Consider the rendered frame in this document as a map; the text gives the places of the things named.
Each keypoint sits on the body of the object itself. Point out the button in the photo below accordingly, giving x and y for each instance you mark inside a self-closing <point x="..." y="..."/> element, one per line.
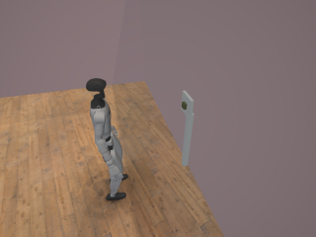
<point x="184" y="105"/>

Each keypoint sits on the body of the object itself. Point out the robot right upper arm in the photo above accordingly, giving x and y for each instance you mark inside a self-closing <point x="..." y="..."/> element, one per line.
<point x="99" y="122"/>

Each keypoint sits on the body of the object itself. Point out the right robot hand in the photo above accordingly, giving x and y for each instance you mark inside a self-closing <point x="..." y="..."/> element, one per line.
<point x="115" y="170"/>

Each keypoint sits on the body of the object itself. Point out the right robot forearm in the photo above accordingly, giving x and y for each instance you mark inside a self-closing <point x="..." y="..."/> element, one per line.
<point x="104" y="150"/>

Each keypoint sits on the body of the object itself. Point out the robot right thigh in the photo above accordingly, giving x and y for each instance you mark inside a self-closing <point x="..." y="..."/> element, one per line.
<point x="117" y="160"/>

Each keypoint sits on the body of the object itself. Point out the panel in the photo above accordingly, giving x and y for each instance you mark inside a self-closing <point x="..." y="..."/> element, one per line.
<point x="188" y="127"/>

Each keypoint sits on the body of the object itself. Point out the robot head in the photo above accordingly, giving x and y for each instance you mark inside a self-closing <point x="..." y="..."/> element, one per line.
<point x="97" y="85"/>

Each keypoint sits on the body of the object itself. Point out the left robot hand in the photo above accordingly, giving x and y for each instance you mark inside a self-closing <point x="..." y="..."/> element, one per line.
<point x="113" y="129"/>

